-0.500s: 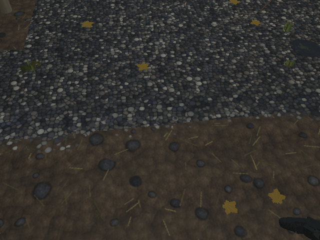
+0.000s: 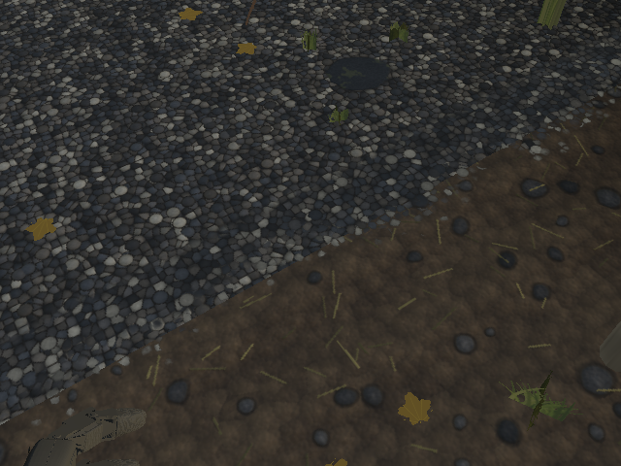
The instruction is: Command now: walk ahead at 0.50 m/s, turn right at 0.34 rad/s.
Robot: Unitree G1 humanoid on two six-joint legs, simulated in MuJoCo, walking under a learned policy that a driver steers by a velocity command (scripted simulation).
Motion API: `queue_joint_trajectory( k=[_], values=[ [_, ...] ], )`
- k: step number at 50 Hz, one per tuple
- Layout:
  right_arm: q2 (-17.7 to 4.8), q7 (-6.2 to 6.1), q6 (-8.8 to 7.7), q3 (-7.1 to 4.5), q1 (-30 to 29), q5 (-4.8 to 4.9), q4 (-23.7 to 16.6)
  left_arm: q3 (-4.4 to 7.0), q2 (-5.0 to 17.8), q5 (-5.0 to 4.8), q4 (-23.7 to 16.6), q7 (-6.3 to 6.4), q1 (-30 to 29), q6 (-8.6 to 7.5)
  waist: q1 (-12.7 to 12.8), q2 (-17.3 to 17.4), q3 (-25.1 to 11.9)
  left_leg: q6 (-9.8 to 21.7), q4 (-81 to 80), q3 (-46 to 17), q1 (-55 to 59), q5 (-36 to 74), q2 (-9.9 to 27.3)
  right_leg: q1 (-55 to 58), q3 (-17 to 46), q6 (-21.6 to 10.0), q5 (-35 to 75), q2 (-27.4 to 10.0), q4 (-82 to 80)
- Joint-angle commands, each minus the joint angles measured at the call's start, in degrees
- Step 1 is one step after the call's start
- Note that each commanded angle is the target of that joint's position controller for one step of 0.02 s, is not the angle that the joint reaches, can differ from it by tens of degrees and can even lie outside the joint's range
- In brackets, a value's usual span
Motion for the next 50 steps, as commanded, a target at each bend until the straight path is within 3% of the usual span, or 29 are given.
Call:
queue_joint_trajectory(
  k=[1, 2, 3, 4, 5, 6, 7, 11, 16, 19, 21, 24, 25, 26, 27, 28, 29, 30, 31, 33, 36, 38, 40, 42, 45, 47, 48, 49, 50],
  values=[
    [-3.42, 0.11, -0.88, 0.55, 0.95, -2.47, -4.6, 5.69, 14.82, 0.07, 2.12, 2.31, 22.33, 0.24, 11.63, -8.94, -15.96, 4.37, 39.33, -2.23, -31.64, 19.27, 4.34, 47.3, 20.22, -9.17, 1.03, -10.15, -3.04],
    [-2.46, 0.87, -2.41, 1.69, 3.51, -1.41, -5.2, 5.1, 16.05, 0.07, 0.55, 2.04, 21.53, -0.66, 9.51, -13.12, -26.38, 3.19, 54.04, -13.09, -43.45, -8.61, -3.8, 54.11, 48.29, -17.99, -7.88, -22.03, -12.79],
    [-8.47, 1.37, -3.1, -0.13, -3.22, 1.18, -5.71, 3.76, 11.29, 0.57, 1.09, 1.53, 20.22, -1.4, 12.34, -4.34, -21.28, 3.7, 56.74, -18.41, -48.12, -4.84, -0.59, 49.51, 41.07, -14.44, -8.87, -20.53, -14.79],
    [-7.95, 1.58, -3.47, 0.09, -7.01, 2.1, -7.15, 3.21, 10.19, 0.83, 1.83, 1.48, 17.67, -1.96, 11.19, -4.27, -13.01, 4.44, 53.98, -17.55, -49.05, -0.45, 1.52, 40.71, 30.96, -11.98, -4.87, -18.21, -15.28],
    [-6.76, 1.17, -3.38, 0.25, -7.62, 1.11, -6.49, 2.71, 8.59, 0.87, 2.48, 1.47, 14.16, -2.42, 8.59, -0.83, -8.94, 4.36, 49.41, -17.59, -46.67, 4.06, 4.07, 32.87, 24.42, -9.68, -0.77, -15.45, -16.19],
    [-6.58, 0.88, -2.63, -0.01, -7.26, 0.11, -5.59, 1.96, 6.01, 1.12, 2.65, 1.37, 11.31, -2.91, 6.69, -0.86, -5.88, 4.39, 46.14, -17.88, -43.82, 7.58, 5.43, 27.66, 18.94, -7.66, 3.29, -12.49, -18.11],
    [-5.97, 1.01, -1.75, -0.02, -3.94, 0.27, -4.74, 1.95, 6.27, 1.56, 2.76, 1.52, 10.17, -3.44, 4.74, -4.36, -6.13, 3.64, 45.71, -18.63, -39.84, 10.1, 5.94, 23.72, 16.55, -8.16, 5.49, -12.93, -20.21],
    [-3.49, 0.52, 0.35, 0.02, -4.79, 0.28, -3.97, 2.23, 5.93, 2.13, 5.5, 2.0, 9.68, -5.38, 3.99, -1.64, -2.14, 1.47, 39.84, -20.33, -42.07, 16.99, 4.9, 20.02, 7.22, -7.49, 10.34, -11.63, -24.95],
    [-1.38, 1.52, -0.35, 0.49, -10.82, -0.26, -5.65, 2.29, 6.66, 2.11, 7.79, 3.09, 10.69, -5.4, 6.1, -1.47, 0.17, 1.59, 23.43, -18.83, -43.58, 32.11, 2.81, 23.16, -1.41, -4.54, 11.09, -10.14, -26.79],
    [0.17, 2.74, -0.85, 1.21, -16.09, -1.61, -8.43, 2.42, 7.5, 1.73, 9.32, 4.2, 11.36, -4.32, 7.68, -0.88, 2.54, 2.18, 14.38, -13.93, -40.61, 34.88, 0.76, 24.18, -6.07, -3.04, 26.94, -10.12, -22.65],
    [-0.65, 4.03, -1.18, 0.87, -15.84, -1.57, -9.84, 2.8, 8.76, 1.11, 10.1, 4.96, 12.35, -3.0, 7.54, -2.36, 0.49, 2.91, 11.84, -12.14, -39.46, 31.86, -0.77, 28.52, -6.58, -2.29, 32.96, -11.21, -18.1],
    [-4.84, 5.0, -0.98, -1.16, -5.57, -1.64, -8.79, 3.35, 10.19, 0.13, 9.12, 6.29, 9.41, -1.07, 1.99, -4.67, -5.55, 5.55, 9.77, -9.57, -29.34, 23.88, -5.55, 30.41, -6.8, 0.18, 44.73, -11.07, -2.64],
    [-7.42, 4.34, -1.09, -2.5, 1.1, -1.76, -7.32, 3.03, 9.57, -0.15, 8.53, 6.37, 8.13, -0.84, -1.74, -2.51, -8.91, 7.4, 3.79, -9.97, -20.39, 29.89, -7.24, 27.68, -7.83, 2.61, 39.58, -8.19, 8.6],
    [-12.31, 2.8, -0.99, -3.6, 3.91, -2.12, -7.72, 1.98, 7.08, 1.35, 7.63, 5.94, 11.04, -1.41, -1.94, 7.14, -14.03, 11.33, 3.88, -21.39, -6.01, 58.28, 1.31, 16.08, -7.96, 6.82, 13.73, -3.09, 25.9],
    [-15.74, 1.87, -0.75, -3.44, 0.22, -3.52, -10.34, 0.23, 1.25, 3.09, 6.97, 4.86, 19.02, -1.88, 5.03, 18.17, -21.61, 25.79, 8.35, -46.66, 10.46, 87.41, 18.0, -3.92, -1.97, 11.45, -36.77, 8.6, 49.84],
    [-12.81, 2.2, -0.39, -2.63, -0.13, -3.52, -12.2, 0.54, 6.03, 1.52, 8.26, 3.71, 19.08, -2.42, 1.15, 10.42, -32.85, 28.73, 4.4, -49.91, 11.68, 81.28, 19.74, -4.71, 10.92, 10.76, -33.89, 6.43, 54.9],
    [-10.37, 2.1, 0.28, -2.39, -5.52, -2.67, -14.09, 1.09, 8.51, -0.09, 6.98, 3.72, 13.39, -1.79, 1.03, 6.08, -27.29, 25.67, 3.39, -43.4, 6.51, 67.32, 16.18, -6.54, 11.03, 9.31, -29.75, 3.59, 53.32],
    [-7.78, 1.78, 1.16, -1.75, -8.93, -1.36, -14.39, 1.18, 8.06, 0.42, 6.91, 4.6, 10.38, -0.66, 2.36, 0.52, -18.48, 21.62, 1.35, -38.07, -3.27, 56.64, 12.5, -7.97, 9.64, 8.99, -25.34, 1.63, 48.0],
    [-5.74, 1.15, 2.06, -0.98, -11.07, -0.6, -14.7, 1.44, 7.97, 1.05, 7.16, 5.72, 8.95, 0.8, 3.58, -0.4, -13.69, 19.2, -0.88, -35.84, -11.51, 47.61, 10.21, -6.32, 9.28, 9.13, -22.95, 0.4, 43.42],
    [-6.67, 0.83, 3.1, -1.16, -11.56, -1.73, -15.03, 1.48, 6.79, 1.39, 6.93, 6.15, 10.19, 2.62, 5.57, 4.26, -9.55, 17.81, -3.41, -34.77, -21.72, 43.99, 7.38, -0.25, 8.46, 9.58, -20.67, 2.0, 38.93],
    [-7.85, -0.32, 3.61, -1.47, -11.43, -2.3, -15.25, 1.18, 5.16, 1.46, 7.99, 7.07, 11.68, 2.93, 5.7, 6.27, -11.73, 17.16, -2.6, -33.72, -21.85, 50.51, 6.6, 0.18, 8.53, 10.9, -18.77, 3.98, 35.09],
    [-7.98, -1.24, 4.1, -1.51, -12.5, -1.31, -15.88, 1.54, 5.78, 1.28, 8.14, 7.01, 11.9, 2.96, 6.19, 6.25, -14.53, 15.4, -4.32, -34.81, -21.79, 26.0, 4.55, 0.39, 8.95, 11.11, -14.01, 2.96, 30.62],
    [-8.18, -1.96, 4.55, -1.63, -14.56, -0.85, -16.78, 1.5, 5.49, 1.34, 7.1, 6.48, 9.73, 2.66, 6.04, 10.56, -12.64, 13.22, -7.58, -36.88, -24.04, 1.39, 1.76, 1.07, 7.51, 11.0, -10.9, 2.79, 22.33],
    [-8.77, -2.29, 4.86, -1.98, -14.31, -1.36, -16.97, 1.43, 5.49, 1.44, 6.78, 5.74, 9.34, 1.69, 5.64, 13.74, -12.25, 12.43, -8.81, -38.27, -25.46, -4.77, 1.25, 5.51, 6.0, 10.74, -12.3, 3.42, 16.14],
    [-8.54, -1.95, 5.21, -2.3, -11.97, -1.18, -16.61, 1.59, 5.63, 0.9, 7.29, 4.87, 11.21, 0.18, 5.38, 14.6, -11.07, 12.06, -8.97, -40.9, -26.52, -9.89, 1.78, 11.81, 4.07, 8.68, -16.61, 4.49, 7.35],
    [-7.41, -1.82, 5.62, -2.08, -13.38, -0.35, -17.02, 1.94, 5.67, 0.49, 9.48, 4.51, 17.15, -0.67, 8.82, 13.94, -8.01, 9.89, -8.08, -41.14, -31.25, -13.67, -0.32, 20.02, 3.14, 5.36, -13.02, 3.82, -5.76],
    [-5.36, -1.78, 5.61, -1.65, -13.87, 0.1, -17.43, 2.56, 7.45, 0.88, 11.21, 4.66, 20.89, -1.06, 10.24, 8.56, -5.81, 6.83, 0.32, -37.13, -37.55, -13.89, -4.32, 25.97, 7.37, 3.14, -14.86, -1.25, -14.44],
    [0.49, -1.44, 5.41, -0.44, -9.21, -0.02, -16.34, 2.78, 9.61, 1.15, 10.95, 4.77, 20.84, -1.18, 7.0, -5.82, -7.62, 4.83, 22.37, -25.57, -43.87, -8.71, -10.45, 30.46, 21.59, 0.75, -24.92, -16.11, -16.43],
    [-3.6, -0.92, 3.99, -1.47, -13.97, -0.02, -20.5, 3.97, 15.05, 3.82, 9.02, 3.89, 16.58, -1.96, 6.24, -14.93, 0.65, 5.28, 28.83, -24.48, -56.28, -1.78, -9.91, 20.77, 40.8, -5.82, -39.49, -22.23, -24.98]
  ],
)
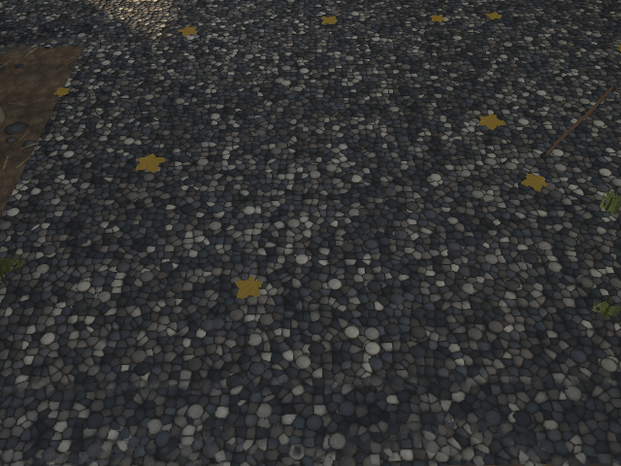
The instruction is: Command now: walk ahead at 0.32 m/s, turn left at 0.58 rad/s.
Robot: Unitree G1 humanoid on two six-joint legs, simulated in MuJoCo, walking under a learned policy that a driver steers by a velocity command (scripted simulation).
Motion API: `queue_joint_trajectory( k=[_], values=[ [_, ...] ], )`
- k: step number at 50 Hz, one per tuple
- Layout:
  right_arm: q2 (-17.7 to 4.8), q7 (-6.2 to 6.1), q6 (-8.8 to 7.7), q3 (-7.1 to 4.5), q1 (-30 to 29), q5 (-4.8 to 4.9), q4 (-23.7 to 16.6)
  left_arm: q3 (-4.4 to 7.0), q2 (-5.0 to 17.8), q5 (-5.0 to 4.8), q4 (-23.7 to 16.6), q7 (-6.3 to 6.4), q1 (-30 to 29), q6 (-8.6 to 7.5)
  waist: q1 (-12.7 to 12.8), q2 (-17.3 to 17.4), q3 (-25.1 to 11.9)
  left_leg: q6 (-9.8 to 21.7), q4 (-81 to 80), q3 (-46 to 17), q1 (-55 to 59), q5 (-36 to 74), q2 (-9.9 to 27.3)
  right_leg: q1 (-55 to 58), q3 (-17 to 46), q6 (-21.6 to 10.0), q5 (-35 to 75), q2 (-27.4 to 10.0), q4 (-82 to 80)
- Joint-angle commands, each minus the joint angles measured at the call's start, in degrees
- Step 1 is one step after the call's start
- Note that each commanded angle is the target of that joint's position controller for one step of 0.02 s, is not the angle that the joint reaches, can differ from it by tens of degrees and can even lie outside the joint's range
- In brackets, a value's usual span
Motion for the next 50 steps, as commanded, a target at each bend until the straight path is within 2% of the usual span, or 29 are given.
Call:
queue_joint_trajectory(
  k=[1, 2, 3, 4, 8, 12, 17, 19, 20, 21, 22, 23, 24, 25, 26, 27, 28, 29, 30, 33, 36, 38, 41, 43, 45, 47, 48, 49, 50],
  values=[
    [-8.01, 0.79, -2.74, -2.12, -4.46, 0.08, -7.15, 3.35, 12.31, 1.92, -4.32, -0.04, -1.12, -2.57, -1.68, -14.4, 9.43, 0.66, 19.15, -2.3, -24.07, -3.56, 4.83, 5.3, 33.93, -11.51, -29.23, -23.74, -23.77],
    [-8.67, 1.17, -2.86, -2.48, -2.33, -0.31, -5.52, 2.6, 9.32, 0.6, -4.48, 0.59, -3.19, -3.04, -2.51, -12.34, 9.3, -0.16, 21.55, -1.39, -24.03, 1.24, 5.11, 6.97, 27.18, -9.07, -23.73, -20.73, -23.34],
    [-7.65, 1.33, -2.64, -2.42, -0.11, -0.85, -3.63, 2.16, 7.87, -0.18, -4.82, 0.89, -2.86, -3.15, -2.46, -10.73, 7.12, -1.33, 24.56, 0.29, -22.3, 3.5, 5.58, 9.09, 21.47, -6.98, -18.57, -18.15, -22.66],
    [-6.58, 1.66, -2.76, -2.2, -0.07, -1.11, -3.35, 1.99, 7.58, -0.52, -4.25, 1.22, -1.38, -3.26, -1.56, -9.83, 7.43, -2.28, 27.11, 1.44, -22.43, 6.23, 6.11, 9.63, 17.15, -6.31, -14.11, -17.05, -22.9],
    [-3.24, 2.25, -3.39, -1.3, -3.08, -0.19, -4.15, 1.32, 5.76, 0.42, -2.61, 0.98, 5.81, -3.79, 2.05, -9.25, 7.15, -3.87, 29.44, 4.25, -23.66, 11.93, 8.36, 13.1, 5.92, -6.26, -3.53, -15.2, -23.01],
    [-1.82, 3.31, -3.87, -0.64, -7.83, 0.2, -6.33, 1.65, 7.15, 0.53, -1.61, 0.56, 8.22, -3.25, 4.58, -9.9, 8.66, -4.82, 18.58, 6.47, -22.91, 14.53, 10.1, 15.99, 0.26, -7.04, 3.79, -16.12, -23.37],
    [0.1, 5.32, -4.37, 0.53, -12.99, 0.44, -8.68, 2.43, 9.41, -0.83, 0.4, 0.17, 9.05, -2.67, 5.9, -9.21, 10.91, -2.61, 5.63, 12.27, -16.06, 11.81, 11.26, 17.1, -5.9, -7.13, 10.25, -18.24, -22.69],
    [-0.32, 5.87, -4.38, 0.49, -12.91, 0.44, -9.11, 2.82, 10.32, -1.72, 1.22, -0.17, 8.59, -2.28, 4.65, -9.36, 10.79, -0.1, 1.56, 14.36, -11.33, 7.87, 10.35, 17.86, -8.22, -6.47, 17.99, -18.87, -20.27],
    [-1.24, 5.99, -4.36, 0.08, -11.51, 0.21, -9.04, 3.08, 11.17, -2.05, 1.37, -0.2, 7.75, -2.14, 2.98, -10.08, 9.29, 1.43, 0.04, 15.96, -6.56, 5.89, 8.67, 17.88, -9.74, -5.97, 29.99, -18.88, -17.01],
    [-2.8, 5.89, -4.25, -0.78, -8.0, 0.0, -8.36, 3.42, 12.25, -2.35, 1.52, -0.08, 7.03, -2.02, 0.22, -10.76, 6.03, 3.07, -1.09, 17.67, 0.3, 4.57, 6.18, 17.89, -11.5, -5.36, 45.34, -18.71, -10.87],
    [-5.24, 5.57, -4.06, -2.31, 0.94, 0.06, -5.98, 3.42, 12.53, -2.69, 1.42, 0.11, 5.78, -1.89, -5.29, -9.63, 0.33, 5.34, -5.14, 18.68, 12.74, 8.22, 3.51, 15.91, -14.13, -4.05, 55.45, -17.29, 0.15],
    [-9.0, 4.52, -3.45, -4.35, 11.08, 0.38, -3.13, 2.95, 11.5, -2.39, 0.8, 0.32, 6.39, -2.34, -9.96, -7.08, -5.83, 7.51, -6.47, 15.33, 30.07, 10.81, 3.16, 6.35, -15.03, -2.01, 51.03, -15.15, 13.79],
    [-14.84, 3.01, -3.09, -5.29, 15.56, 0.99, -1.81, 0.6, 4.02, 0.86, -2.2, -0.08, 7.55, -3.12, -8.13, 8.34, -10.82, 13.41, -7.44, -8.69, 49.36, 7.24, 18.0, -16.66, -13.75, 1.19, 1.99, -9.27, 34.62],
    [-15.87, 3.22, -4.44, -4.52, 15.57, 0.4, -3.69, -0.55, 3.13, -0.13, -4.48, -0.5, 7.86, -5.39, -7.02, 12.72, -22.67, 23.02, -19.01, -39.33, 55.71, -5.2, 29.09, -27.36, -0.32, 2.24, -17.06, -1.01, 47.79],
    [-10.09, 3.63, -5.29, -2.93, 14.96, -0.46, -2.17, 1.07, 8.42, -2.85, -5.09, -0.82, 1.03, -6.43, -9.49, 5.03, -16.17, 18.87, -21.76, -31.03, 51.66, -3.21, 27.07, -32.73, 3.26, 1.45, -10.67, -4.28, 49.47],
    [-8.12, 3.62, -5.84, -2.18, 12.49, -0.4, -1.39, 0.84, 8.23, -3.33, -5.87, -0.83, -1.09, -7.0, -7.79, 5.25, -8.5, 16.58, -21.25, -21.94, 43.26, 1.94, 24.96, -33.29, 1.81, 0.12, -5.76, -6.58, 46.5],
    [-6.47, 3.56, -6.11, -1.5, 7.97, -0.31, -1.72, 0.82, 7.59, -1.94, -4.74, -0.34, -1.3, -7.06, -5.17, 0.42, -4.47, 14.44, -21.29, -15.12, 34.14, 7.62, 22.1, -29.63, 1.61, 0.0, -1.39, -9.05, 42.41],
    [-4.78, 3.59, -6.32, -0.84, 4.8, -0.81, -2.16, 1.16, 7.65, -0.99, -4.24, -0.33, -0.36, -6.63, -2.78, 1.3, -2.01, 13.71, -22.28, -10.47, 27.52, 14.25, 19.82, -25.78, 1.8, 0.24, 1.43, -10.29, 38.74],
    [-4.13, 3.47, -6.5, -0.57, 3.25, -1.45, -2.35, 1.14, 7.13, -0.79, -3.58, -0.65, 1.34, -5.88, -1.09, 2.31, -1.23, 13.63, -24.18, -8.04, 23.28, 17.67, 18.59, -22.5, 1.85, 0.39, 3.56, -10.94, 37.91],
    [-4.75, 3.1, -7.64, -0.63, 3.35, -1.07, -0.27, 0.8, 5.34, -0.31, -3.15, -1.12, 1.29, -4.23, 0.25, 1.45, 0.95, 14.31, -26.73, -2.53, 17.99, 26.44, 17.72, -21.53, 0.42, 2.46, 6.63, -10.52, 32.43],
    [-5.29, 2.33, -7.73, -0.55, 5.56, -0.92, 1.8, 0.17, 3.92, 0.02, -5.26, -1.25, -5.78, -4.21, -1.69, 0.84, 3.64, 12.53, -27.69, 1.57, 17.45, 29.23, 15.73, -23.63, -0.37, 3.15, 16.74, -9.4, 20.5],
    [-5.86, 2.0, -7.58, -0.56, 7.12, -0.79, 2.88, -0.45, 2.59, -0.33, -6.13, -1.82, -10.27, -4.72, -3.56, 1.27, 4.51, 10.87, -28.21, 3.43, 17.19, 26.1, 14.64, -21.05, -1.35, 2.47, 24.3, -7.65, 10.73],
    [-7.06, 1.8, -7.53, -0.77, 10.87, -0.19, 5.09, -0.8, 2.41, -1.23, -7.76, -2.83, -16.37, -5.21, -5.95, 1.27, 6.54, 10.65, -29.07, 2.0, 20.07, 19.83, 16.77, -19.87, -1.5, 1.29, 28.85, -5.77, 2.77],
    [-7.25, 1.64, -7.12, -0.88, 12.55, -0.02, 6.47, -0.65, 3.2, -1.26, -8.8, -3.53, -18.6, -5.43, -6.27, 1.26, 7.35, 10.43, -27.15, 1.0, 25.49, 21.26, 18.94, -22.0, -0.75, -0.11, 26.82, -5.26, -0.37],
    [-7.56, 1.37, -6.51, -1.1, 13.4, -0.05, 7.48, -0.38, 4.0, -1.04, -9.36, -4.13, -18.72, -5.54, -5.48, 1.62, 6.79, 9.43, -24.17, 0.17, 30.76, 25.66, 20.88, -22.37, -0.43, -1.78, 22.21, -4.68, -2.29],
    [-8.5, 1.13, -5.93, -1.39, 12.94, -0.23, 7.73, 0.19, 5.27, -0.88, -8.87, -4.19, -15.43, -5.48, -3.33, 2.96, 4.11, 8.18, -18.85, 0.46, 33.51, 39.48, 20.72, -16.61, -2.41, -3.54, 15.96, -2.28, -2.61],
    [-9.09, 1.05, -5.61, -1.44, 11.76, -0.55, 7.6, 1.0, 6.77, -0.93, -7.51, -3.93, -9.95, -5.38, -0.15, 3.49, 0.09, 7.25, -11.99, 2.35, 33.92, 50.64, 19.2, -9.0, -4.77, -5.11, 14.78, -0.01, -2.98],
    [-8.16, 0.87, -5.34, -0.89, 11.23, -0.99, 7.17, 1.98, 9.11, -0.76, -5.41, -3.53, -1.58, -5.2, 3.87, 2.59, -6.3, 5.42, -0.64, 5.19, 29.49, 52.61, 16.34, 4.62, -4.24, -7.41, 17.77, -0.89, -2.02],
    [-3.31, 1.09, -5.91, 0.7, 17.69, -1.86, 5.89, 3.09, 14.08, 0.23, -4.5, -3.3, 6.06, -5.18, 3.18, -6.39, -16.8, 1.98, 20.1, 6.94, 9.63, 34.45, 10.82, 29.49, 15.18, -15.63, 17.82, -14.21, 0.76]
  ],
)
Over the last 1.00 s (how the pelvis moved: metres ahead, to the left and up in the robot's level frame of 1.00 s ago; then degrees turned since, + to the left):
0.35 -0.01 0.01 27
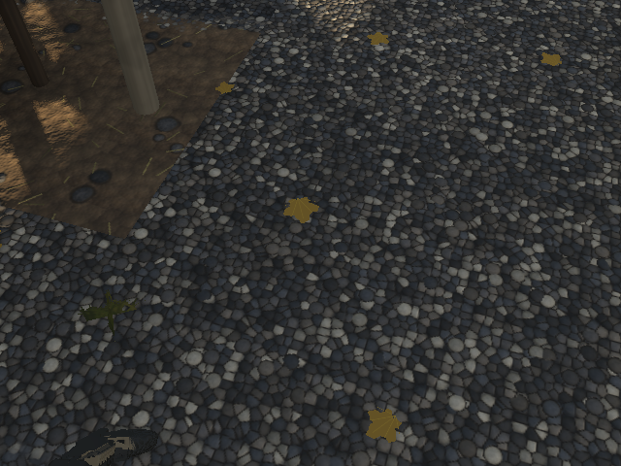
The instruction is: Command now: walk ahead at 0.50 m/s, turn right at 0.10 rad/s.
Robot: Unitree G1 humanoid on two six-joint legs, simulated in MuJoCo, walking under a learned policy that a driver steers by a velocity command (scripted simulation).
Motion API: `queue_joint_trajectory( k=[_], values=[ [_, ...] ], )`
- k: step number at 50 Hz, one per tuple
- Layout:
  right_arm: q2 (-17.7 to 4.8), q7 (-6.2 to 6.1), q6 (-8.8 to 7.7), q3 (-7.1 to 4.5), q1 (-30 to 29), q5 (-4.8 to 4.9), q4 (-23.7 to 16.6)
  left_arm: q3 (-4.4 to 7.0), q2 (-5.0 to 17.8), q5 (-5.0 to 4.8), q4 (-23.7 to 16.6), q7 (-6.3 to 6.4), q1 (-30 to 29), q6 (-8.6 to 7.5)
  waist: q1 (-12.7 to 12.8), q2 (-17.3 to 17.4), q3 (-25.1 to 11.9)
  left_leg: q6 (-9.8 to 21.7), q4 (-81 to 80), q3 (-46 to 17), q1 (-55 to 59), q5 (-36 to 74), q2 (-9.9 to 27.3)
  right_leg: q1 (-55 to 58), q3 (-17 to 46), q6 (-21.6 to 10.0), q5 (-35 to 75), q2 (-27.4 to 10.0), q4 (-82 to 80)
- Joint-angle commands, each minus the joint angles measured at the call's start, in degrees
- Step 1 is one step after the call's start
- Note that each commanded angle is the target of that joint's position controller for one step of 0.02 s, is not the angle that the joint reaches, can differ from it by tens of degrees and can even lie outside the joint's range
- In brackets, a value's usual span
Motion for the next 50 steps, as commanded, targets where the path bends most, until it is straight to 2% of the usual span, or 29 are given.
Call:
queue_joint_trajectory(
  k=[1, 2, 3, 4, 5, 6, 8, 12, 15, 18, 21, 22, 23, 24, 25, 26, 27, 28, 30, 32, 35, 39, 42, 44, 46, 47, 48, 49, 50],
  values=[
    [-1.01, 0.33, -1.89, 1.02, 6.32, -0.95, -3.96, 5.04, 14.54, -0.95, 2.46, 0.3, 23.95, 0.12, 9.04, -16.86, -26.41, -2.47, 47.08, -0.76, -35.44, -1.63, -3.36, 54.81, 43.3, -18.78, -8.05, -21.45, -8.08],
    [-6.52, 0.81, -3.09, -0.18, 1.17, 0.15, -5.66, 3.68, 10.91, -1.77, 1.86, 0.39, 21.46, 0.45, 9.86, -11.39, -20.87, -1.7, 51.9, -5.15, -43.23, -3.38, 0.27, 52.47, 44.19, -15.86, -17.76, -20.06, -11.77],
    [-7.33, 1.14, -3.96, -0.2, -5.34, 1.4, -7.82, 3.31, 9.65, -1.17, 0.67, 0.81, 17.02, 0.93, 9.54, -6.7, -12.71, -1.21, 50.75, -4.0, -45.58, 0.78, 3.07, 44.36, 36.71, -13.45, -17.68, -18.05, -12.91],
    [-6.61, 1.22, -4.54, 0.07, -8.97, 0.83, -8.91, 3.11, 9.28, -0.42, 0.18, 0.98, 13.79, 1.18, 7.98, -1.63, -6.03, -0.99, 46.08, -2.68, -45.24, 4.27, 5.1, 34.74, 31.16, -12.61, -12.33, -15.96, -14.66],
    [-6.47, 1.01, -4.57, -0.27, -9.55, -0.27, -9.03, 2.79, 8.29, 0.14, -0.29, 1.13, 12.0, 1.05, 5.99, -0.39, -3.83, -1.11, 41.06, -2.8, -42.05, 6.96, 7.11, 28.55, 27.75, -11.85, -6.76, -14.17, -15.83],
    [-5.68, 0.96, -4.39, -0.24, -8.47, -0.67, -8.97, 2.6, 7.97, 0.51, -0.69, 1.25, 11.08, 1.11, 4.32, -1.47, -3.09, -1.59, 38.6, -2.62, -38.91, 8.04, 7.63, 24.64, 26.08, -11.92, -3.44, -12.65, -17.16],
    [-4.12, 0.76, -3.67, 0.06, -6.49, -1.03, -8.64, 2.76, 8.17, -0.17, -0.8, 1.45, 10.59, 1.05, 2.6, -3.25, -2.82, -3.15, 32.9, -1.64, -36.0, 8.34, 7.82, 20.2, 22.68, -12.66, -0.14, -11.14, -19.04],
    [-2.24, 0.35, -3.11, 0.99, -14.27, -1.22, -10.7, 3.87, 10.94, -0.87, 0.01, 2.49, 12.27, 1.23, 4.42, -3.56, -0.29, -5.66, 16.74, -0.46, -32.99, 20.42, 6.6, 13.5, 16.55, -11.0, -0.37, -8.11, -20.34],
    [-2.11, 0.85, -3.71, 1.12, -20.28, -0.64, -11.94, 4.26, 11.69, -1.39, 0.97, 3.07, 15.5, 2.0, 6.83, -4.07, -0.25, -6.54, 7.54, -0.45, -29.0, 29.68, 4.12, 12.8, 16.33, -9.12, -2.78, -7.14, -18.69],
    [-3.63, 1.3, -4.32, 0.49, -23.35, 0.03, -13.03, 4.37, 11.45, -1.85, 1.56, 3.33, 17.91, 2.77, 7.4, -4.55, -0.67, -6.12, 2.54, -1.99, -26.9, 29.03, 3.21, 16.09, 20.29, -7.97, -7.11, -8.35, -15.05],
    [-5.56, 1.49, -5.07, -0.66, -20.06, 0.37, -12.41, 4.42, 10.89, -1.46, 1.09, 3.54, 17.19, 3.46, 4.47, -6.28, -1.61, -3.88, -0.97, -1.68, -20.55, 23.54, 3.12, 17.83, 24.21, -5.88, -9.15, -8.48, -9.03],
    [-6.51, 1.23, -5.25, -1.34, -15.78, 0.18, -11.24, 3.89, 9.1, -1.24, 0.85, 3.49, 17.18, 3.59, 2.34, -6.16, -3.42, -2.37, -2.78, -1.23, -13.97, 22.08, 3.83, 16.29, 23.5, -4.39, -9.23, -6.35, -4.79],
    [-9.23, 0.72, -5.48, -2.27, -8.33, -0.71, -10.41, 2.65, 5.61, -0.74, -0.02, 3.27, 16.81, 3.4, -1.21, -2.02, -9.15, 1.0, -2.86, -7.93, -2.25, 18.25, 11.34, 11.24, 19.53, -2.15, -12.21, -2.93, 8.3],
    [-14.05, 0.38, -4.62, -3.45, -2.63, -1.24, -9.52, 1.37, 1.35, -1.0, -1.17, 3.19, 23.53, 2.77, 0.19, 13.03, -16.89, 8.62, -4.78, -27.71, 16.11, 11.54, 24.56, -5.15, 10.97, 1.74, -29.74, 4.54, 26.95],
    [-12.7, 0.95, -3.94, -3.47, -0.32, -0.42, -7.78, 1.86, 5.46, -2.47, -2.08, 3.34, 23.97, 2.47, -0.21, 18.05, -16.47, 11.65, -10.16, -42.52, 16.45, -5.36, 28.26, -16.07, 9.95, 2.52, -31.49, 1.51, 38.05],
    [-8.38, 0.91, -3.95, -2.37, -3.03, -0.23, -8.69, 3.15, 10.01, -2.56, -1.75, 3.57, 19.14, 2.75, -1.49, 10.14, -9.41, 9.41, -11.68, -36.06, 10.54, -8.06, 25.17, -18.14, 11.03, 2.8, -25.99, -0.99, 42.28],
    [-6.42, 0.86, -3.8, -1.63, -6.19, -0.46, -8.89, 3.47, 10.43, -1.92, -2.4, 3.62, 15.45, 3.16, -0.97, 6.53, -4.93, 7.58, -11.97, -27.39, 4.42, -0.36, 22.64, -17.37, 9.49, 3.15, -21.46, -2.59, 42.33],
    [-4.58, 0.93, -3.72, -0.97, -8.68, -0.81, -8.88, 3.55, 9.74, -1.31, -2.72, 3.45, 14.13, 3.45, 0.21, 5.52, -2.39, 7.0, -13.1, -21.26, -0.58, 6.88, 20.18, -15.45, 9.49, 3.51, -17.98, -4.09, 40.41],
    [-3.34, 0.72, -3.88, -0.65, -10.8, -1.19, -8.08, 3.52, 7.6, -1.62, -3.35, 2.77, 13.93, 4.05, 2.2, 7.87, -0.29, 6.15, -15.73, -12.8, -6.47, 14.75, 17.22, -11.42, 8.72, 3.79, -14.47, -6.26, 37.3],
    [-4.06, 0.66, -4.33, -1.06, -10.4, -0.9, -7.09, 3.15, 5.79, -1.65, -4.18, 2.45, 12.98, 4.56, 2.47, 6.84, 0.07, 6.99, -17.48, -7.79, -7.68, 20.43, 16.91, -11.33, 7.66, 4.37, -12.13, -6.58, 35.25],
    [-6.18, 0.51, -4.44, -1.79, -9.41, -0.88, -5.48, 2.69, 4.79, -1.26, -5.9, 2.11, 9.68, 4.73, 2.05, 4.46, 0.63, 8.08, -18.56, -2.59, -6.52, 27.47, 17.87, -13.02, 7.49, 5.17, -6.8, -7.06, 28.12],
    [-8.09, 0.21, -3.81, -2.1, -8.48, -0.45, -3.96, 1.99, 3.76, -1.27, -7.64, 0.73, 3.34, 4.15, -0.03, 3.54, 1.99, 6.56, -18.75, 5.02, -5.55, 30.3, 16.86, -9.82, 4.27, 4.22, 3.11, -6.33, 15.45],
    [-9.53, 0.18, -3.11, -2.47, -6.19, 0.3, -2.45, 1.82, 3.74, -1.49, -9.63, -0.28, -1.25, 4.12, -1.21, 3.19, 3.57, 5.45, -18.1, 7.89, -2.24, 31.32, 17.97, -8.75, 2.04, 2.65, 3.05, -5.64, 9.58],
    [-10.56, 0.19, -2.43, -2.84, -5.57, 0.87, -1.8, 2.14, 4.59, -1.47, -10.77, -0.8, -2.54, 4.21, -0.71, 3.49, 3.8, 4.45, -15.57, 9.73, 0.74, 37.86, 18.86, -7.31, 0.31, 0.94, -0.76, -4.47, 7.11],
    [-12.47, -0.14, -1.74, -3.44, -5.71, 1.32, -1.81, 3.25, 6.71, -1.02, -10.86, -0.87, 0.25, 4.57, 2.01, 5.31, 0.65, 3.25, -7.55, 12.22, 2.57, 57.4, 18.66, -0.15, -3.04, -1.5, -6.65, -0.72, 6.2],
    [-13.13, -0.36, -1.31, -3.63, -6.04, 1.52, -1.93, 4.42, 8.7, -0.93, -9.6, -0.67, 6.09, 4.82, 5.69, 5.3, -2.89, 2.4, 1.29, 13.69, 1.71, 64.99, 17.79, 7.96, -4.48, -3.19, -7.48, 1.83, 4.67],
    [-12.06, -0.61, -1.21, -3.16, -6.18, 1.45, -2.26, 6.27, 11.7, -1.15, -6.92, 0.08, 15.97, 5.19, 10.86, 3.64, -7.94, 0.57, 13.96, 15.13, -4.94, 63.11, 15.77, 22.9, -3.85, -5.48, -4.0, 3.76, 1.74],
    [-7.24, -0.47, -1.58, -1.43, -3.88, -1.1, -3.52, 7.62, 16.54, -1.67, -5.35, 1.45, 23.11, 5.89, 11.75, -7.03, -13.27, -2.01, 32.99, 15.12, -21.63, 30.4, 12.17, 40.68, 12.31, -9.41, -1.56, -6.86, 1.81],
    [-2.91, 0.39, -3.33, 0.48, -1.55, -1.42, -7.16, 7.45, 20.28, -1.9, -7.46, 1.21, 19.56, 5.01, 6.3, -17.92, -21.69, -4.47, 50.98, 5.46, -42.39, -7.32, 0.33, 54.48, 46.85, -21.06, -16.55, -19.37, -8.8]
  ],
)
Over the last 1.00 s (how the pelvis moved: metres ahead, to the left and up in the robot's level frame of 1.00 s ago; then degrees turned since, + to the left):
0.45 0.17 -0.01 23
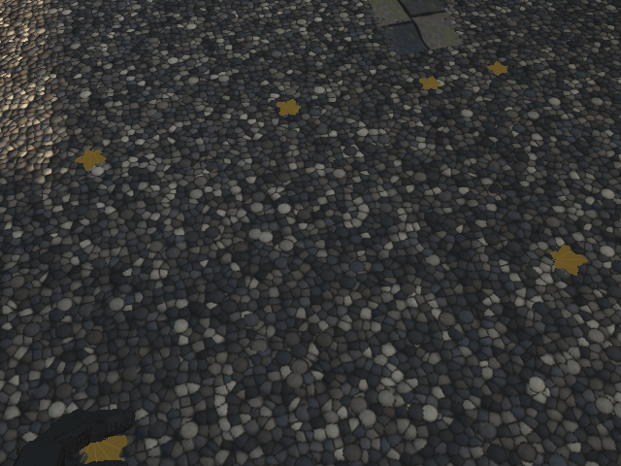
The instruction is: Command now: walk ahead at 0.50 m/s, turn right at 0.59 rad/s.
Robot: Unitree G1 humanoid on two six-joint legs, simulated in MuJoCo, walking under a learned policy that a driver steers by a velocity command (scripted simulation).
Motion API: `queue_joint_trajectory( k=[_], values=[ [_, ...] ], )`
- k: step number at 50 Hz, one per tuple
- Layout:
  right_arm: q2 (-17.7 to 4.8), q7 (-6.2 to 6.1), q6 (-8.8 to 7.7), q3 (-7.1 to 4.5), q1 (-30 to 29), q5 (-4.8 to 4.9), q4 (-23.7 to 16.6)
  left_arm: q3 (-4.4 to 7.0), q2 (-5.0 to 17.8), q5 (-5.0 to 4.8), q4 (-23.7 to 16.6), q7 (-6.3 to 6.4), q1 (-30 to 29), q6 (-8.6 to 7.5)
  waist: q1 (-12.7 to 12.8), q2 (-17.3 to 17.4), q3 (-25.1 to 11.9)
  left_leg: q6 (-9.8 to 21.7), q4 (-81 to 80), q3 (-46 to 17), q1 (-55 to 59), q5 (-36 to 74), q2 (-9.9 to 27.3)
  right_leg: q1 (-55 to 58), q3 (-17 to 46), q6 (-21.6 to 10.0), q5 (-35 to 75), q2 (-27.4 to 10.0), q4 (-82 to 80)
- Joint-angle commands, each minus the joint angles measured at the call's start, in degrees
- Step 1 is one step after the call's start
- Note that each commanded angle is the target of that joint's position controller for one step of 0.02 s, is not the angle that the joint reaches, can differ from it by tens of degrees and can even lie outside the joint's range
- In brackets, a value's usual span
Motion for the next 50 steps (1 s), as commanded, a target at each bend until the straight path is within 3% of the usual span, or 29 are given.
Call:
queue_joint_trajectory(
  k=[1, 2, 3, 4, 5, 8, 11, 14, 17, 20, 21, 22, 23, 24, 25, 26, 27, 28, 30, 32, 35, 38, 40, 41, 42, 43, 44, 45, 50],
  values=[
    [-8.13, 1.18, -4.22, -0.49, -3.86, 0.57, -8.81, 4.17, 12.68, 0.01, -0.68, 0.61, 19.36, -0.88, 10.76, -7.62, -23.78, 1.84, 38.22, -15.63, -43.86, -3.57, -4.8, 52.81, 47.12, -16.37, -14.48, -19.75, -20.29],
    [-8.46, 1.47, -5.05, -0.48, -7.77, 2.0, -10.35, 3.43, 10.7, 0.52, -0.02, 0.6, 17.82, -1.61, 10.04, -5.71, -15.55, 3.0, 35.54, -14.54, -45.77, 1.35, -2.9, 45.69, 39.23, -14.01, -10.98, -17.84, -20.51],
    [-7.22, 1.01, -5.27, -0.17, -7.95, 1.07, -9.95, 3.03, 9.66, 0.57, -0.07, 0.62, 14.35, -2.05, 7.03, 0.23, -10.53, 2.9, 30.21, -14.53, -42.92, 5.65, -0.55, 36.6, 33.0, -12.28, -3.91, -15.32, -20.62],
    [-7.5, 0.61, -4.97, -0.49, -7.42, -0.3, -9.37, 2.54, 8.06, 0.8, -0.51, 0.83, 11.15, -2.2, 4.87, 0.25, -8.51, 2.36, 25.28, -14.69, -38.98, 7.9, 1.02, 30.16, 28.29, -11.31, 2.44, -13.27, -21.0],
    [-7.47, 0.69, -4.32, -0.63, -6.26, -0.67, -9.1, 2.24, 7.67, 1.47, -1.18, 1.08, 9.38, -2.26, 3.15, -1.4, -7.48, 1.9, 23.55, -14.91, -35.45, 9.52, 1.71, 25.47, 26.28, -11.1, 6.13, -12.02, -22.23],
    [-5.57, 0.58, -2.82, -0.32, -6.37, -1.46, -8.92, 2.33, 8.03, 1.15, -0.13, 1.87, 9.4, -2.72, 2.18, -1.37, -6.1, -0.64, 17.15, -13.38, -32.85, 12.81, 0.84, 18.61, 21.9, -11.81, 13.02, -10.23, -24.17],
    [-3.42, 0.63, -2.61, 0.55, -13.16, -1.56, -10.75, 2.69, 9.19, 0.73, 1.57, 2.9, 11.83, -2.5, 4.32, -1.84, -3.87, -2.03, 4.65, -13.07, -32.93, 23.59, -0.9, 16.18, 18.38, -9.81, 11.25, -7.52, -24.23],
    [-2.36, 1.34, -3.11, 1.14, -19.42, -0.92, -12.21, 2.92, 9.77, 0.31, 3.17, 3.38, 14.33, -2.05, 6.81, -3.1, -2.9, -1.93, -6.86, -12.74, -28.01, 32.34, -3.79, 14.35, 17.9, -7.38, 5.44, -5.98, -23.47],
    [-3.95, 1.98, -3.7, 0.67, -22.02, -0.16, -13.37, 3.03, 9.6, -0.17, 4.8, 3.47, 16.72, -1.72, 7.55, -3.89, -2.64, -1.03, -11.92, -14.38, -25.91, 32.46, -4.83, 17.28, 22.07, -6.57, 1.74, -7.6, -20.5],
    [-5.94, 2.25, -4.32, -0.34, -20.03, 0.07, -13.27, 3.11, 9.17, -0.04, 5.38, 3.72, 16.68, -1.16, 5.93, -6.13, -3.1, 0.99, -14.44, -15.06, -22.63, 25.22, -5.25, 21.43, 26.89, -5.35, 2.12, -9.11, -15.35],
    [-6.44, 2.07, -4.55, -0.81, -16.59, -0.28, -12.34, 2.95, 8.52, 0.16, 5.34, 3.77, 15.71, -0.82, 4.02, -6.89, -3.66, 2.28, -16.6, -13.68, -19.04, 24.88, -5.63, 22.17, 26.48, -4.14, 6.32, -8.08, -12.02],
    [-7.65, 1.71, -4.87, -1.49, -12.16, -1.32, -11.45, 2.3, 6.43, 0.4, 5.15, 3.77, 15.59, -0.68, 1.93, -6.29, -6.92, 4.15, -18.48, -13.3, -11.43, 27.89, -4.4, 21.82, 23.95, -1.87, 12.13, -4.76, -4.86],
    [-10.66, 1.42, -5.13, -2.13, -5.52, -2.71, -11.34, 1.13, 3.47, 1.41, 3.93, 3.89, 16.22, -0.69, -0.32, -0.7, -15.44, 7.93, -15.56, -21.21, 2.41, 37.7, 4.89, 16.41, 19.87, 0.9, 5.34, -1.26, 9.94],
    [-13.97, 1.62, -4.11, -3.03, -1.74, -3.17, -9.38, 0.25, 0.65, 0.08, 3.9, 4.01, 25.85, -0.88, 3.29, 18.35, -22.9, 19.07, -17.37, -44.41, 20.45, 40.94, 17.59, -2.82, 13.22, 5.58, -25.76, 7.24, 28.69],
    [-9.07, 2.18, -3.65, -2.05, -1.31, -0.93, -9.75, 1.06, 6.31, 0.12, 5.39, 4.27, 26.87, -0.85, 2.27, 14.01, -22.15, 19.15, -19.86, -50.43, 19.16, 34.46, 18.75, -7.79, 15.74, 6.91, -28.33, 3.91, 36.64],
    [-5.73, 2.09, -3.23, -0.99, -3.97, -0.66, -10.62, 1.93, 9.05, 0.07, 5.15, 4.37, 20.84, -0.36, 0.84, 8.68, -15.85, 17.17, -20.04, -41.59, 13.12, 36.67, 16.22, -9.12, 15.38, 7.74, -24.43, 2.42, 39.22],
    [-4.15, 2.1, -2.76, -0.21, -7.1, -1.24, -10.92, 1.96, 9.02, 0.57, 4.59, 4.66, 16.82, 0.17, 1.37, 4.59, -12.41, 15.75, -20.11, -34.29, 6.9, 42.3, 13.55, -7.67, 13.47, 8.34, -21.69, 0.84, 38.0],
    [-2.84, 2.15, -2.46, 0.36, -9.26, -1.35, -10.54, 1.98, 8.38, 1.2, 3.75, 4.76, 14.07, 0.52, 2.14, 3.91, -9.14, 15.47, -20.66, -29.51, 1.19, 48.44, 11.48, -6.54, 12.78, 8.66, -20.18, -0.56, 34.65],
    [-1.69, 2.27, -2.5, 1.02, -11.26, -1.87, -9.14, 1.3, 4.84, 1.01, 4.0, 4.5, 15.08, 1.31, 4.94, 6.59, -7.9, 14.24, -22.68, -22.49, -6.14, 53.28, 7.61, 0.79, 10.89, 8.76, -18.17, -2.6, 25.38],
    [-3.09, 2.12, -2.28, 0.74, -12.62, -1.76, -7.97, 0.47, 2.45, 1.27, 4.23, 4.58, 15.06, 1.65, 5.62, 8.25, -8.79, 15.23, -23.8, -18.82, -8.7, 58.1, 6.68, 5.82, 8.13, 9.64, -15.89, -2.45, 16.03],
    [-5.53, 1.67, -1.37, 0.17, -12.99, -0.9, -6.61, 0.03, 2.3, 1.48, 4.46, 4.42, 13.19, 1.99, 4.99, 8.33, -11.79, 15.38, -24.13, -16.57, -9.1, 56.6, 6.77, 13.1, 6.37, 9.48, -7.23, -2.62, 5.43],
    [-5.77, 1.64, -0.4, 0.47, -12.85, -0.27, -5.45, 0.37, 3.42, 1.48, 4.33, 4.08, 10.48, 2.68, 4.47, 7.38, -10.52, 14.43, -24.25, -16.71, -10.41, 42.22, 6.57, 17.81, 5.47, 8.13, -1.72, -2.27, -2.72],
    [-4.28, 1.75, -0.03, 1.26, -12.89, 0.15, -4.66, 0.46, 3.43, 2.22, 4.2, 3.97, 9.1, 2.79, 5.23, 6.46, -8.35, 11.35, -23.47, -16.6, -13.46, 27.61, 4.39, 23.06, 5.22, 6.12, 3.96, -1.96, -11.77],
    [-2.67, 1.87, -0.11, 1.95, -11.08, -0.32, -3.87, 0.61, 4.77, 2.79, 3.28, 4.17, 7.76, 2.75, 4.8, 4.41, -7.63, 8.26, -22.66, -16.29, -15.65, 20.4, 2.75, 26.07, 8.71, 4.63, 9.22, -4.86, -14.37],
    [-1.64, 2.07, -0.29, 2.43, -8.72, -1.75, -3.67, 0.96, 7.53, 2.89, 2.23, 4.59, 7.01, 2.77, 2.68, -0.81, -8.48, 5.38, -19.43, -13.73, -17.95, 12.71, -0.75, 29.1, 13.55, 2.44, 17.81, -10.02, -13.21],
    [-0.01, 2.06, -0.17, 2.84, -4.15, -1.61, -2.88, 0.97, 7.86, 2.49, 2.96, 4.62, 4.6, 2.98, -0.76, -7.81, -9.38, 3.42, -20.14, -10.13, -15.21, 8.42, -3.86, 25.09, 14.11, -0.34, 9.52, -10.75, -12.18],
    [-1.43, 1.75, 0.28, 2.81, -7.3, -1.8, -2.7, 0.47, 4.6, 2.27, 2.6, 4.01, 3.1, 2.81, 1.53, -6.38, -7.35, 2.0, -19.64, -9.24, -12.3, 11.3, -4.11, 20.58, 12.63, 0.61, 0.9, -7.7, -12.71],
    [-3.1, 1.54, 0.65, 2.36, -9.4, -1.56, -2.77, 0.13, 3.41, 2.7, 2.72, 3.67, 3.21, 2.57, 2.73, -4.34, -5.07, 1.95, -19.08, -9.33, -13.32, 12.68, -4.23, 19.31, 11.56, 2.05, 0.36, -5.96, -12.62],
    [-3.18, 0.92, 1.3, 2.46, -8.8, -1.22, -1.53, 0.14, 3.84, 2.27, 4.17, 3.58, 4.98, 1.29, 2.85, -2.64, -5.9, 2.44, -17.81, -10.02, -11.52, 20.07, -3.12, 20.89, 10.4, 3.08, 12.87, -4.97, -9.28]
  ],
)
Over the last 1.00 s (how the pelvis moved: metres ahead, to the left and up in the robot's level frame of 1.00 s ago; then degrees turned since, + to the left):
0.50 -0.10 0.00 -33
